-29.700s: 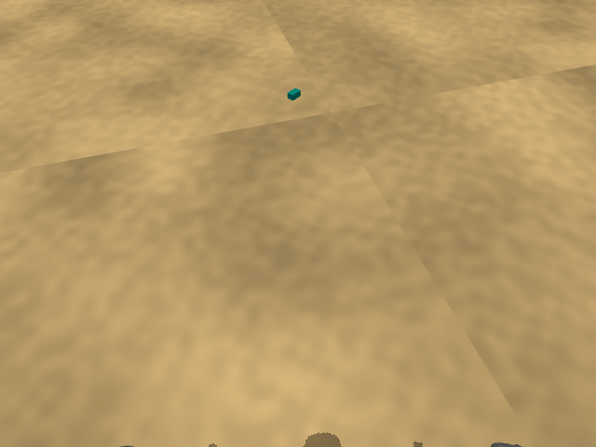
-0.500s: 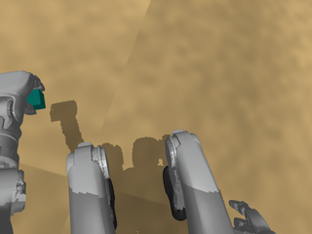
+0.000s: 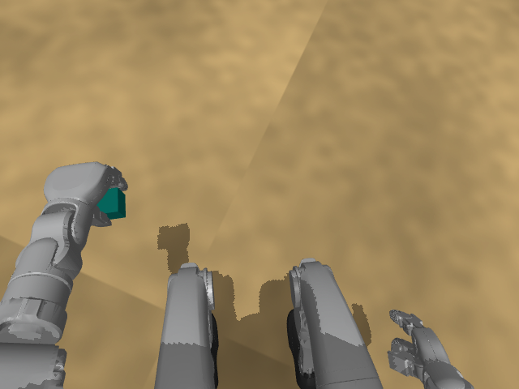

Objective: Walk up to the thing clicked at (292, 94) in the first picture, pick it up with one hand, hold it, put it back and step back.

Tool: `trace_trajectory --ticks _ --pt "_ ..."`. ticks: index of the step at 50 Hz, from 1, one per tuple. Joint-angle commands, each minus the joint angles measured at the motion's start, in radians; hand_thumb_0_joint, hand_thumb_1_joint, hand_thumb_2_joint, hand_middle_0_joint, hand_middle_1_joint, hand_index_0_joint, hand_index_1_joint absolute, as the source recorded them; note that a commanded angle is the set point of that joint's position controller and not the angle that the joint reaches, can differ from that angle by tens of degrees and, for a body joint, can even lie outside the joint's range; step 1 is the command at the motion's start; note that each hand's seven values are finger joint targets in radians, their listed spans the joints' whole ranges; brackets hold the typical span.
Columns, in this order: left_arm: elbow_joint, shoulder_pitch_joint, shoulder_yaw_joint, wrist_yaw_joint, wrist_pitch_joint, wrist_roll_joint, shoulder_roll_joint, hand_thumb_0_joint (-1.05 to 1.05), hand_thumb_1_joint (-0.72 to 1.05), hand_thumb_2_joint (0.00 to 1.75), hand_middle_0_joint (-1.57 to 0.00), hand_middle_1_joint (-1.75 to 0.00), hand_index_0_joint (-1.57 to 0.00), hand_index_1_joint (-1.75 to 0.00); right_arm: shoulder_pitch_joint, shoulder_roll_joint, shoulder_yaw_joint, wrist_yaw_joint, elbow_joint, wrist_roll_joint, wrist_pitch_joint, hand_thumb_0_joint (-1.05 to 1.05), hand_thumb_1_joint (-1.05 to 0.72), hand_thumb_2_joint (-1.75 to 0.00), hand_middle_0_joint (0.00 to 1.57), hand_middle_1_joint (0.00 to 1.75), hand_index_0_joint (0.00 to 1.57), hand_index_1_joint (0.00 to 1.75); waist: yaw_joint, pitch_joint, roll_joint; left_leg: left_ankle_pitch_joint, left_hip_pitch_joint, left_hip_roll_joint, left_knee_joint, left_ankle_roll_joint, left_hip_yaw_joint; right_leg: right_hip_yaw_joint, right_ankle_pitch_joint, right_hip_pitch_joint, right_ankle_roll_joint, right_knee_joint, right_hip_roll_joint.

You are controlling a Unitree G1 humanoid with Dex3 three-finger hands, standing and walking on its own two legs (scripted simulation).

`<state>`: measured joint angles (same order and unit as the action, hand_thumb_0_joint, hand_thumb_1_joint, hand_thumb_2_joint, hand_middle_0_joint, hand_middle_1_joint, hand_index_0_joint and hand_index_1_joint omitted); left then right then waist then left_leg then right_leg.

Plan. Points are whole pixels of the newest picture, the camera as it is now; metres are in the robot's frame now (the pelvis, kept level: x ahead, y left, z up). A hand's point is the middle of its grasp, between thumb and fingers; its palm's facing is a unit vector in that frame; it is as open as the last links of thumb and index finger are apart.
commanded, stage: lift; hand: left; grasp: from above
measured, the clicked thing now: (99, 205) +0.41 +0.28 -0.11
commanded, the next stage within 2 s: hold in 0.84 s
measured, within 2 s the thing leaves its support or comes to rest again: neither
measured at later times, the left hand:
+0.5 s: hand (42, 190) +0.36 +0.25 +0.09, palm faces -0.43 -0.09 -0.90, open 7.3 cm
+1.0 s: hand (22, 138) +0.38 +0.24 +0.16, palm faces -0.43 -0.09 -0.90, open 7.3 cm
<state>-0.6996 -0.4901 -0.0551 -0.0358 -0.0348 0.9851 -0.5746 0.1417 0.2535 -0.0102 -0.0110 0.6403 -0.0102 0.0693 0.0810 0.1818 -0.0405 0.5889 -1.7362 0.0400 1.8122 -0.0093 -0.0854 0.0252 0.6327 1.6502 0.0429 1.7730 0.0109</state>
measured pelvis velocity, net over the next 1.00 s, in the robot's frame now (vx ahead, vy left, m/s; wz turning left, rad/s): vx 0.07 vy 0.00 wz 0.03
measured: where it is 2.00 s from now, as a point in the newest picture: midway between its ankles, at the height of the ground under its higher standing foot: (255, 365)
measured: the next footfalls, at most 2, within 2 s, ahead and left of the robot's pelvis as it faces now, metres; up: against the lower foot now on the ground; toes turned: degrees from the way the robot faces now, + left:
none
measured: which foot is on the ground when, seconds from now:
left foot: down 0.00-1.00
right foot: down 0.00-1.00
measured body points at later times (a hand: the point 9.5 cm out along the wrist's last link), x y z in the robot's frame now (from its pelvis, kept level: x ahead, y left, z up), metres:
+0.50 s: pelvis +0.04 +0.00 +0.16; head +0.10 +0.01 +0.61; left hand +0.37 +0.26 +0.14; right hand +0.15 -0.26 +0.04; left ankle +0.09 +0.13 -0.48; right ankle +0.08 -0.14 -0.48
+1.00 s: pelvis +0.07 +0.00 +0.23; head +0.11 +0.00 +0.67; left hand +0.40 +0.24 +0.21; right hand +0.18 -0.26 +0.10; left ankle +0.09 +0.13 -0.48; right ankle +0.08 -0.14 -0.48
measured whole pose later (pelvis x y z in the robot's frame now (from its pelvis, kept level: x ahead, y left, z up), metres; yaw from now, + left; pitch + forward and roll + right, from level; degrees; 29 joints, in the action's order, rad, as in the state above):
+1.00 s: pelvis +0.07 +0.00 +0.23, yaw +1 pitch +9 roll -1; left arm -0.80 -0.31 -0.19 -0.12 0.02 0.99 -0.39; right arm 0.25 0.24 -0.05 0.04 0.74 -0.04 0.01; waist 0.04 0.09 -0.03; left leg 0.36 -0.60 0.04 0.80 -0.01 0.02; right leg -0.03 0.38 0.57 0.03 0.78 -0.01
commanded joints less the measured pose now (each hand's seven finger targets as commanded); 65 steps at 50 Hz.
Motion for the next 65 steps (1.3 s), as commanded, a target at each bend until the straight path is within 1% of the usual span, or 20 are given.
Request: trace_trajectory --ticks 1,5,6,7,10,11,12,16,17,23,31,38,46,48,51,56,57,60,62,65 --pt "0.224 -0.231 0.085 -0.031 0.019 -0.015 -0.231 0.0 0.89 0.24 -1.2 -0.21 -1.24 -0.18 0.087 0.175 -0.069 0.033 -0.068 -0.007 -0.028 0.0 -0.89 -0.9 0.2 0.3 0.2 0.3 0.002 0.532 -0.142 -0.048 0.611 -0.014 -0.396 0.027 0.017 0.036 -0.131 -0.345 -0.061 -0.343 0.029" --pt "0.245 -0.153 0.055 -0.035 0.032 -0.013 -0.18 0.0 0.89 0.29 -1.21 -0.25 -1.24 -0.22 0.08 0.156 -0.063 0.046 -0.062 -0.015 -0.035 0.0 -0.89 -0.9 0.2 0.3 0.2 0.3 0.005 0.476 -0.094 -0.094 0.695 -0.018 -0.475 0.026 0.034 0.025 -0.157 -0.461 -0.062 -0.453 0.032" --pt "0.222 -0.129 0.043 -0.034 0.033 -0.013 -0.164 0.0 0.89 0.28 -1.2 -0.26 -1.24 -0.22 0.081 0.15 -0.06 0.051 -0.058 -0.017 -0.04 0.0 -0.89 -0.9 0.2 0.3 0.2 0.3 0.009 0.425 -0.076 -0.085 0.696 -0.018 -0.501 0.026 0.034 0.023 -0.147 -0.479 -0.061 -0.484 0.034" --pt "0.231 -0.141 0.057 -0.039 0.031 -0.018 -0.183 0.0 0.87 0.28 -1.19 -0.26 -1.23 -0.23 0.08 0.149 -0.06 0.055 -0.055 -0.018 -0.044 0.0 -0.9 -0.9 0.2 0.3 0.2 0.3 0.006 0.401 -0.059 -0.067 0.703 -0.019 -0.526 0.028 0.04 0.015 -0.129 -0.511 -0.059 -0.524 0.033" --pt "0.195 -0.155 0.021 -0.042 0.029 -0.016 -0.136 0.0 0.87 0.25 -1.18 -0.25 -1.22 -0.21 0.079 0.146 -0.059 0.064 -0.041 -0.019 -0.065 0.0 -0.89 -0.9 0.2 0.3 0.2 0.3 0.014 0.32 -0.069 -0.031 0.76 -0.014 -0.618 0.023 0.022 0.008 -0.111 -0.549 -0.059 -0.582 0.032" --pt "0.182 -0.137 0.009 -0.045 0.028 -0.011 -0.121 0.0 0.86 0.23 -1.16 -0.27 -1.21 -0.22 0.077 0.145 -0.06 0.066 -0.042 -0.021 -0.07 0.0 -0.89 -0.9 0.2 0.3 0.2 0.3 0.011 0.316 -0.067 -0.042 0.787 -0.015 -0.638 0.021 0.025 0.006 -0.116 -0.567 -0.061 -0.605 0.033" --pt "0.178 -0.116 0.032 -0.053 0.026 -0.009 -0.145 0.0 0.86 0.22 -1.15 -0.27 -1.2 -0.22 0.076 0.144 -0.062 0.068 -0.042 -0.022 -0.076 0.0 -0.89 -0.9 0.2 0.3 0.2 0.3 -0.007 0.315 -0.057 -0.044 0.807 -0.016 -0.663 0.02 0.023 0.001 -0.111 -0.604 -0.061 -0.631 0.033" --pt "0.14 -0.106 -0.008 -0.071 0.022 0.003 -0.09 0.0 0.84 0.21 -1.15 -0.26 -1.19 -0.22 0.08 0.132 -0.059 0.072 -0.033 -0.024 -0.093 0.0 -0.9 -0.9 0.2 0.3 0.2 0.3 -0.002 0.283 -0.055 -0.1 0.878 -0.025 -0.729 0.016 0.043 -0.014 -0.145 -0.692 -0.063 -0.72 0.034" --pt "0.135 -0.102 0.005 -0.08 0.022 0.005 -0.103 0.0 0.84 0.21 -1.14 -0.27 -1.19 -0.22 0.086 0.133 -0.061 0.073 -0.032 -0.025 -0.097 0.0 -0.9 -0.9 0.2 0.3 0.2 0.3 -0.012 0.281 -0.047 -0.111 0.902 -0.028 -0.749 0.016 0.045 -0.016 -0.151 -0.724 -0.062 -0.742 0.036" --pt "0.088 -0.157 -0.022 -0.118 0.026 0.013 -0.074 0.0 0.83 0.21 -1.14 -0.26 -1.19 -0.21 0.101 0.132 -0.066 0.074 -0.015 -0.024 -0.112 0.0 -0.9 -0.9 0.2 0.3 0.2 0.3 -0.007 0.229 -0.056 -0.142 1.027 -0.024 -0.872 0.009 0.049 -0.019 -0.194 -0.811 -0.058 -0.846 0.037" --pt "0.047 -0.138 -0.042 -0.137 0.049 0.004 -0.042 0.0 0.82 0.26 -1.17 -0.23 -1.19 -0.21 0.115 0.13 -0.073 0.069 -0.009 -0.026 -0.114 0.0 -0.9 -0.9 0.2 0.3 0.2 0.3 -0.03 0.233 -0.028 -0.315 1.176 -0.032 -0.973 0.007 0.074 -0.024 -0.343 -0.985 -0.054 -0.959 0.033" --pt "0.021 -0.089 -0.059 -0.123 0.058 0.006 -0.017 0.0 0.83 0.24 -1.18 -0.22 -1.21 -0.19 0.118 0.127 -0.078 0.067 -0.014 -0.03 -0.107 0.0 -0.9 -0.9 0.2 0.3 0.2 0.3 -0.037 0.177 0.009 -0.367 1.236 -0.039 -1.053 0.008 0.081 -0.034 -0.39 -1.078 -0.05 -1.041 0.03" --pt "0.065 -0.12 -0.057 -0.122 0.05 0.006 -0.016 0.0 0.86 0.28 -1.19 -0.25 -1.23 -0.22 0.114 0.132 -0.083 0.067 -0.012 -0.032 -0.1 0.0 -0.9 -0.9 0.2 0.3 0.2 0.3 -0.034 0.185 0.013 -0.454 1.341 -0.041 -1.114 0.009 0.094 -0.038 -0.477 -1.16 -0.046 -1.104 0.027" --pt "0.071 -0.128 -0.053 -0.123 0.05 0.01 -0.019 0.0 0.86 0.22 -1.17 -0.24 -1.22 -0.19 0.116 0.133 -0.086 0.066 -0.007 -0.03 -0.098 0.0 -0.89 -0.9 0.2 0.3 0.2 0.3 -0.039 0.187 -0.002 -0.478 1.359 -0.041 -1.127 0.005 0.095 -0.038 -0.493 -1.184 -0.048 -1.11 0.028" --pt "0.068 -0.128 -0.073 -0.108 0.055 0.023 -0.011 0.0 0.82 0.2 -1.13 -0.23 -1.18 -0.18 0.105 0.134 -0.086 0.065 -0.009 -0.034 -0.091 0.0 -0.9 -0.9 0.2 0.3 0.2 0.3 -0.042 0.17 -0.001 -0.504 1.387 -0.042 -1.148 0.006 0.103 -0.038 -0.516 -1.2 -0.048 -1.133 0.029" --pt "0.093 -0.12 -0.074 -0.083 0.057 0.009 -0.01 0.0 0.84 0.22 -1.14 -0.25 -1.19 -0.2 0.085 0.135 -0.086 0.062 -0.021 -0.04 -0.083 0.0 -0.89 -0.9 0.2 0.3 0.2 0.3 -0.057 0.156 0.0 -0.517 1.426 -0.044 -1.186 0.006 0.106 -0.037 -0.524 -1.246 -0.046 -1.168 0.028" --pt "0.086 -0.106 -0.086 -0.078 0.059 0.008 0.009 0.0 0.83 0.22 -1.14 -0.25 -1.2 -0.2 0.082 0.134 -0.085 0.062 -0.022 -0.04 -0.082 0.0 -0.9 -0.9 0.2 0.3 0.2 0.3 -0.048 0.147 0.016 -0.527 1.426 -0.043 -1.188 0.006 0.104 -0.039 -0.534 -1.245 -0.045 -1.17 0.031" --pt "0.112 -0.104 -0.074 -0.06 0.059 0.008 -0.015 0.0 0.83 0.22 -1.14 -0.24 -1.19 -0.19 0.079 0.137 -0.085 0.062 -0.031 -0.041 -0.077 0.0 -0.9 -0.9 0.2 0.3 0.2 0.3 -0.056 0.15 0.017 -0.569 1.439 -0.045 -1.192 0.008 0.11 -0.041 -0.577 -1.273 -0.043 -1.178 0.03" --pt "0.115 -0.102 -0.092 -0.045 0.058 0.008 0.003 0.0 0.83 0.22 -1.15 -0.24 -1.19 -0.19 0.066 0.136 -0.083 0.062 -0.042 -0.044 -0.072 0.0 -0.9 -0.9 0.2 0.3 0.2 0.3 -0.055 0.125 0.032 -0.566 1.445 -0.045 -1.201 0.013 0.118 -0.041 -0.581 -1.27 -0.041 -1.19 0.027" --pt "0.123 -0.086 -0.085 -0.035 0.06 0.008 -0.003 0.0 0.83 0.2 -1.16 -0.22 -1.2 -0.17 0.052 0.134 -0.08 0.061 -0.051 -0.043 -0.069 0.0 -0.9 -0.9 0.2 0.3 0.2 0.3 -0.062 0.12 0.031 -0.556 1.461 -0.046 -1.217 0.012 0.116 -0.041 -0.565 -1.289 -0.042 -1.205 0.027"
